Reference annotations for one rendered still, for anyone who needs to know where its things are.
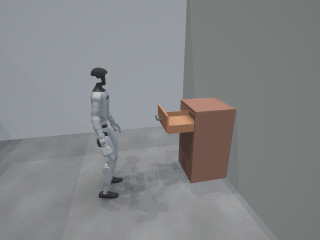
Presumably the right robot upper arm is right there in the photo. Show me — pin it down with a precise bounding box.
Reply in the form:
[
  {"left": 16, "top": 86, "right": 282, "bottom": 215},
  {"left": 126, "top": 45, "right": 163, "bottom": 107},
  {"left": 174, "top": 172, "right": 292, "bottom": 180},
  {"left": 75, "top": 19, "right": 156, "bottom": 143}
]
[{"left": 91, "top": 92, "right": 102, "bottom": 123}]

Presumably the robot left thigh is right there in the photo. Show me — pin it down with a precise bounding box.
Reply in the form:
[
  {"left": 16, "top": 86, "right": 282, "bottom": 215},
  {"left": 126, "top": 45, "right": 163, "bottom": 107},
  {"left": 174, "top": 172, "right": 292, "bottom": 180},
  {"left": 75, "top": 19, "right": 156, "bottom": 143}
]
[{"left": 109, "top": 126, "right": 119, "bottom": 158}]

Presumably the left robot foot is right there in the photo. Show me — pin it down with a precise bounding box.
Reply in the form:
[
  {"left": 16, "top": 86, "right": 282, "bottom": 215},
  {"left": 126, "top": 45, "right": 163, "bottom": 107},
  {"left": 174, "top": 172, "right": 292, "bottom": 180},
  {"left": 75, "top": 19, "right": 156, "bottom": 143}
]
[{"left": 111, "top": 176, "right": 123, "bottom": 183}]

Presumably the robot right forearm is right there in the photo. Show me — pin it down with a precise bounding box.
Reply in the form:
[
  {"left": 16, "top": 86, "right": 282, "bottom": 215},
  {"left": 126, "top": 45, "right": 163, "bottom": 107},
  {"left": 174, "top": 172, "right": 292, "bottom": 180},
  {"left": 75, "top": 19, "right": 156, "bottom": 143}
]
[{"left": 92, "top": 117, "right": 108, "bottom": 147}]

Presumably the robot left hand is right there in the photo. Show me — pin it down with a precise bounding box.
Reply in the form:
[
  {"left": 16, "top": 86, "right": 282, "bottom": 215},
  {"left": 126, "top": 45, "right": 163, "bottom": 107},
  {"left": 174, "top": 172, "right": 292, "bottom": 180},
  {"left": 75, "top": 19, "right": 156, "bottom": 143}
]
[{"left": 110, "top": 121, "right": 122, "bottom": 134}]

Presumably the handle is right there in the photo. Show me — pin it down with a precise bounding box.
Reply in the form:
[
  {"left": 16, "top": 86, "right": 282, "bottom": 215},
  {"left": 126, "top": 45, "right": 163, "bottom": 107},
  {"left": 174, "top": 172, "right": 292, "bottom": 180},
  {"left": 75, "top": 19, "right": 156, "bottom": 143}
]
[{"left": 155, "top": 115, "right": 163, "bottom": 121}]

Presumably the robot left forearm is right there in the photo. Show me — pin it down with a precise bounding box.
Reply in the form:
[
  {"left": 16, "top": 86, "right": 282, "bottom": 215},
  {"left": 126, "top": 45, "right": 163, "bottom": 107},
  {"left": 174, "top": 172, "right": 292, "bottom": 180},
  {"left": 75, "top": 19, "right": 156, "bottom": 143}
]
[{"left": 108, "top": 110, "right": 115, "bottom": 123}]

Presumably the robot right hand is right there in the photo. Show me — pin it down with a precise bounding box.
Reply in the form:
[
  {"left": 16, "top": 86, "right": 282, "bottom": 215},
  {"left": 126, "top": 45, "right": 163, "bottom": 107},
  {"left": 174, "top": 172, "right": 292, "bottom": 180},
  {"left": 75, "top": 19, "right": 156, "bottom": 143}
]
[{"left": 101, "top": 145, "right": 116, "bottom": 165}]

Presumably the drawer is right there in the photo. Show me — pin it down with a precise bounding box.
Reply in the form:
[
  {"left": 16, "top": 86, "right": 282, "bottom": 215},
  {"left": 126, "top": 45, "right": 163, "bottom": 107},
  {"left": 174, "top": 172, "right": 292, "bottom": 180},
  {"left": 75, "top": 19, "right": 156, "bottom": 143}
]
[{"left": 158, "top": 104, "right": 195, "bottom": 134}]

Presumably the cabinet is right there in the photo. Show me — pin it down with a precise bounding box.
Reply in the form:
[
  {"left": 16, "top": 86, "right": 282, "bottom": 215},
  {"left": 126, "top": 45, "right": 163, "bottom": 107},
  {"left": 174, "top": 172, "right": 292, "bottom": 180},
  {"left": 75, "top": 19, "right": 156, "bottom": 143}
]
[{"left": 178, "top": 97, "right": 236, "bottom": 183}]

